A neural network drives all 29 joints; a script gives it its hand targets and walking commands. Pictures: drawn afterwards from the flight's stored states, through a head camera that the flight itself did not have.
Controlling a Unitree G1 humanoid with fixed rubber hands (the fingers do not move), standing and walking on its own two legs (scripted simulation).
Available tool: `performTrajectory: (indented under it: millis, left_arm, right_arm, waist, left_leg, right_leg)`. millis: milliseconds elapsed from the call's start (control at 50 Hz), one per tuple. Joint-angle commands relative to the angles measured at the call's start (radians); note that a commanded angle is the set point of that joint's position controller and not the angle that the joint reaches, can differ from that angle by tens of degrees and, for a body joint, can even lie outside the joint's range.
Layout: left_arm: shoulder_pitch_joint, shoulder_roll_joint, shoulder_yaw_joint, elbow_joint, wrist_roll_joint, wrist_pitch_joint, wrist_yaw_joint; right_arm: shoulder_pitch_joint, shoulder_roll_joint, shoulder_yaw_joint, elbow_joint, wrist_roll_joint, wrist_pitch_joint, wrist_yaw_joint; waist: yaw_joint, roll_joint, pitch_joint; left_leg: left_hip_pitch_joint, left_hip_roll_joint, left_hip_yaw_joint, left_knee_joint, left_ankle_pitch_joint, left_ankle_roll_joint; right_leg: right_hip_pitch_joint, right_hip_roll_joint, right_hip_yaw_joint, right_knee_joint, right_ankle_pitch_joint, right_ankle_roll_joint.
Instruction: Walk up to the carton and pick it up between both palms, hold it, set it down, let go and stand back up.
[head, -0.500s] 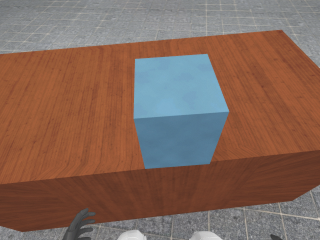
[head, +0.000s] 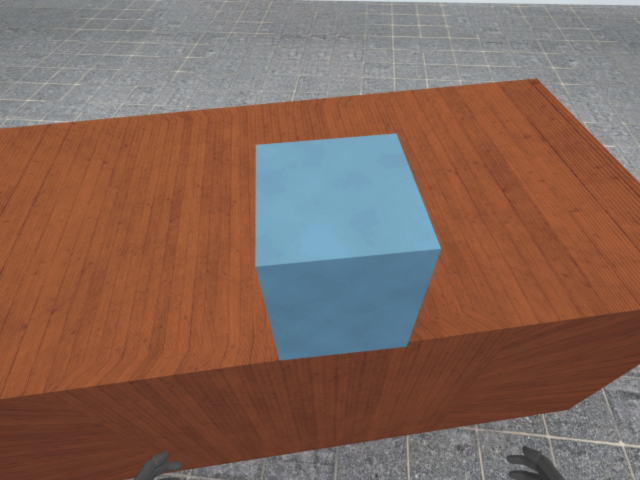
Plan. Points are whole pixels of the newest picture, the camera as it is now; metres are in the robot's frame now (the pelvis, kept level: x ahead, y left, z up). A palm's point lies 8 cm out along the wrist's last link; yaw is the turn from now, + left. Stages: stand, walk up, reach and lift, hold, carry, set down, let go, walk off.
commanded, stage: walk up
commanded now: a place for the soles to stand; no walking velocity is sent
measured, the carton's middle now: (335, 251) +0.41 +0.00 +0.01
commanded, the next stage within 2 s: none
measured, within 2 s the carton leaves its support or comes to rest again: neither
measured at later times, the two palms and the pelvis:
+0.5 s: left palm out of the picture +0.08 +0.16 -0.10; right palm out of the picture +0.02 -0.38 -0.12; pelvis -0.05 -0.09 -0.01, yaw -3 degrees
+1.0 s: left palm out of the picture -0.01 +0.22 -0.11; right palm out of the picture -0.02 -0.32 -0.10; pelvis -0.07 -0.06 +0.00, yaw +4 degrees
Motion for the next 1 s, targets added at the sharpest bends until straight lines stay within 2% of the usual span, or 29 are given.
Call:
performTrajectory:
  millis: [0,20,40,60,80,100,120,160,220,240,260,280,300,320,340,400,500,560,640,700,740,760,780,800,820,840,880,940,980]
  left_arm:
    - [-0.093,0.209,0.061,-0.123,0.019,0.001,-0.007]
    - [-0.084,0.197,0.057,-0.130,0.024,0.010,-0.014]
    - [-0.071,0.175,0.052,-0.137,0.029,0.018,-0.018]
    - [-0.061,0.157,0.051,-0.147,0.037,0.026,-0.020]
    - [-0.053,0.143,0.053,-0.156,0.046,0.034,-0.023]
    - [-0.062,0.144,0.057,-0.167,0.051,0.041,-0.026]
    - [-0.085,0.147,0.061,-0.180,0.053,0.048,-0.029]
    - [-0.112,0.137,0.067,-0.202,0.044,0.054,-0.035]
    - [-0.041,0.116,0.067,-0.186,0.022,0.043,-0.040]
    - [0.016,0.117,0.073,-0.160,0.016,0.033,-0.041]
    - [0.067,0.140,0.085,-0.130,0.012,0.022,-0.038]
    - [0.065,0.186,0.097,-0.123,0.013,0.014,-0.029]
    - [0.039,0.258,0.103,-0.153,0.020,0.007,-0.019]
    - [0.007,0.294,0.110,-0.164,0.016,0.008,-0.005]
    - [-0.035,0.299,0.110,-0.163,0.012,0.009,0.010]
    - [-0.112,0.238,0.091,-0.170,0.033,0.001,0.029]
    - [-0.035,0.186,0.078,-0.153,0.034,-0.022,0.045]
    - [-0.003,0.185,0.078,-0.144,0.041,-0.028,0.056]
    - [-0.005,0.200,0.083,-0.146,0.043,-0.022,0.056]
    - [-0.038,0.215,0.085,-0.151,0.037,-0.004,0.049]
    - [-0.062,0.193,0.074,-0.155,0.023,0.009,0.039]
    - [-0.038,0.154,0.061,-0.154,0.012,0.012,0.031]
    - [0.002,0.103,0.049,-0.164,-0.012,0.010,0.023]
    - [0.006,0.133,0.062,-0.157,-0.014,0.017,0.026]
    - [0.020,0.140,0.064,-0.143,-0.003,0.020,0.021]
    - [0.029,0.129,0.062,-0.138,0.000,0.014,0.015]
    - [0.037,0.111,0.054,-0.137,0.010,-0.008,0.015]
    - [0.048,0.092,0.044,-0.146,0.017,-0.034,0.023]
    - [0.069,0.131,0.048,-0.148,0.026,-0.044,0.031]
  right_arm:
    - [0.048,-0.192,-0.080,-0.067,-0.014,-0.014,-0.031]
    - [0.073,-0.227,-0.090,-0.058,-0.021,-0.014,-0.042]
    - [0.089,-0.250,-0.101,-0.051,-0.027,-0.012,-0.049]
    - [0.094,-0.264,-0.111,-0.047,-0.031,-0.007,-0.053]
    - [0.079,-0.268,-0.119,-0.047,-0.035,-0.003,-0.056]
    - [0.080,-0.265,-0.122,-0.046,-0.038,-0.002,-0.058]
    - [0.080,-0.255,-0.123,-0.044,-0.041,0.000,-0.063]
    - [0.027,-0.246,-0.121,-0.043,-0.048,-0.001,-0.076]
    - [-0.071,-0.244,-0.109,-0.063,-0.042,0.000,-0.063]
    - [-0.102,-0.246,-0.104,-0.067,-0.034,0.004,-0.054]
    - [-0.092,-0.216,-0.089,-0.066,-0.029,0.011,-0.042]
    - [-0.032,-0.152,-0.064,-0.065,-0.021,0.016,-0.028]
    - [-0.013,-0.088,-0.039,-0.098,-0.004,0.021,-0.019]
    - [-0.002,-0.114,-0.048,-0.100,-0.007,0.040,-0.028]
    - [-0.012,-0.159,-0.066,-0.094,-0.006,0.053,-0.034]
    - [0.064,-0.185,-0.083,-0.031,-0.004,0.046,-0.032]
    - [0.060,-0.183,-0.094,-0.024,-0.019,0.063,-0.014]
    - [0.071,-0.157,-0.094,-0.021,-0.021,0.068,0.000]
    - [0.101,-0.124,-0.097,-0.015,-0.014,0.055,0.017]
    - [0.184,-0.101,-0.101,0.010,-0.007,0.036,0.022]
    - [0.257,-0.103,-0.109,0.036,-0.010,0.019,0.022]
    - [0.251,-0.135,-0.119,0.032,-0.018,0.013,0.021]
    - [0.202,-0.192,-0.133,0.005,-0.019,0.011,0.016]
    - [0.107,-0.243,-0.141,0.000,-0.010,0.014,0.003]
    - [0.021,-0.203,-0.120,-0.008,-0.017,0.008,-0.005]
    - [-0.009,-0.160,-0.102,-0.012,-0.018,0.000,-0.011]
    - [0.029,-0.161,-0.092,-0.008,-0.022,-0.009,-0.012]
    - [0.036,-0.165,-0.088,0.009,-0.012,0.001,0.002]
    - [0.066,-0.128,-0.070,0.004,0.000,-0.002,0.008]
  waist:
    - [-0.015,-0.060,0.021]
    - [-0.016,-0.028,-0.016]
    - [-0.023,0.021,-0.030]
    - [-0.031,0.071,-0.028]
    - [-0.031,0.144,-0.025]
    - [-0.044,0.174,-0.017]
    - [-0.054,0.167,0.007]
    - [-0.035,0.147,0.043]
    - [0.027,0.175,-0.030]
    - [0.060,0.157,-0.075]
    - [0.077,0.079,-0.117]
    - [0.070,-0.068,-0.138]
    - [0.059,-0.262,-0.135]
    - [0.054,-0.200,-0.109]
    - [0.056,-0.158,-0.084]
    - [0.004,-0.128,-0.019]
    - [0.024,-0.080,-0.004]
    - [0.028,-0.108,-0.001]
    - [0.023,-0.163,-0.008]
    - [-0.017,-0.178,-0.019]
    - [-0.064,-0.119,0.003]
    - [-0.065,-0.027,0.026]
    - [-0.063,0.151,0.033]
    - [-0.055,0.162,0.114]
    - [-0.011,0.119,0.180]
    - [0.004,0.106,0.175]
    - [-0.007,0.133,0.106]
    - [-0.006,0.163,0.020]
    - [0.001,0.144,-0.037]
  left_leg:
    - [0.050,0.112,-0.113,-0.062,0.236,0.068]
    - [0.098,0.159,-0.149,-0.054,0.356,0.103]
    - [0.128,0.230,-0.200,-0.074,0.429,0.156]
    - [0.124,0.318,-0.255,-0.098,0.495,0.220]
    - [0.108,0.408,-0.317,-0.130,0.562,0.285]
    - [0.096,0.460,-0.356,-0.160,0.575,0.332]
    - [0.075,0.470,-0.356,-0.185,0.554,0.349]
    - [0.029,0.414,-0.285,-0.184,0.541,0.308]
    - [-0.031,0.278,-0.128,-0.075,0.401,0.181]
    - [-0.086,0.229,-0.075,0.009,0.296,0.140]
    - [-0.138,0.166,-0.028,0.137,0.197,0.098]
    - [-0.215,0.077,0.000,0.269,0.017,0.065]
    - [-0.324,-0.016,-0.030,0.401,-0.364,0.020]
    - [-0.258,-0.018,-0.131,0.500,-0.435,0.009]
    - [-0.239,-0.004,-0.185,0.561,-0.396,0.001]
    - [-0.282,-0.005,-0.225,0.600,-0.248,-0.013]
    - [-0.325,-0.021,-0.252,0.555,-0.203,-0.031]
    - [-0.326,-0.027,-0.238,0.466,-0.220,-0.030]
    - [-0.214,-0.039,-0.156,0.290,-0.266,-0.008]
    - [-0.024,-0.064,-0.081,0.104,-0.175,0.024]
    - [0.143,-0.084,-0.062,-0.088,0.000,0.052]
    - [0.138,-0.032,-0.190,-0.150,-0.080,0.082]
    - [0.014,0.164,-0.536,-0.312,-0.441,0.176]
    - [-0.269,0.255,-0.673,-0.408,-0.630,0.260]
    - [-0.353,0.236,-0.620,-0.416,-0.578,0.261]
    - [-0.266,0.180,-0.509,-0.364,-0.391,0.222]
    - [-0.132,0.127,-0.406,-0.270,-0.081,0.169]
    - [-0.073,0.079,-0.315,-0.142,0.098,0.137]
    - [-0.130,0.067,-0.284,-0.053,0.211,0.096]
  right_leg:
    - [-0.109,-0.078,0.088,-0.016,0.395,-0.054]
    - [-0.130,-0.065,0.063,0.071,0.452,-0.041]
    - [-0.161,-0.038,0.018,0.166,0.381,-0.020]
    - [-0.182,-0.021,-0.027,0.251,0.222,0.000]
    - [-0.205,-0.021,-0.049,0.347,-0.084,0.013]
    - [-0.243,-0.036,-0.038,0.449,-0.258,0.017]
    - [-0.275,-0.057,-0.018,0.509,-0.299,0.020]
    - [-0.271,-0.095,0.011,0.478,-0.262,0.023]
    - [-0.078,-0.099,-0.046,0.198,-0.104,0.026]
    - [0.062,-0.073,-0.096,0.063,0.027,0.020]
    - [0.180,-0.036,-0.127,-0.031,0.128,0.011]
    - [0.237,-0.048,-0.059,-0.078,0.160,-0.011]
    - [0.188,-0.260,0.277,-0.165,0.133,-0.102]
    - [0.009,-0.384,0.428,-0.274,-0.033,-0.215]
    - [-0.076,-0.408,0.451,-0.314,-0.148,-0.248]
    - [-0.045,-0.344,0.305,-0.235,-0.063,-0.205]
    - [0.030,-0.374,0.323,-0.272,-0.185,-0.165]
    - [0.058,-0.372,0.298,-0.293,-0.284,-0.160]
    - [-0.004,-0.340,0.195,-0.303,-0.337,-0.155]
    - [-0.131,-0.302,0.091,-0.274,-0.356,-0.120]
    - [-0.290,-0.248,-0.006,-0.192,-0.418,-0.052]
    - [-0.345,-0.204,-0.053,-0.090,-0.409,-0.007]
    - [-0.351,-0.102,-0.141,0.154,-0.345,0.055]
    - [-0.221,-0.069,-0.114,0.292,-0.301,0.049]
    - [-0.159,-0.098,-0.067,0.339,-0.227,0.035]
    - [-0.183,-0.089,-0.066,0.295,-0.185,0.026]
    - [-0.189,-0.074,-0.106,0.196,-0.139,0.025]
    - [-0.019,-0.048,-0.161,-0.076,0.021,0.017]
    - [0.142,-0.096,-0.074,-0.121,0.140,-0.016]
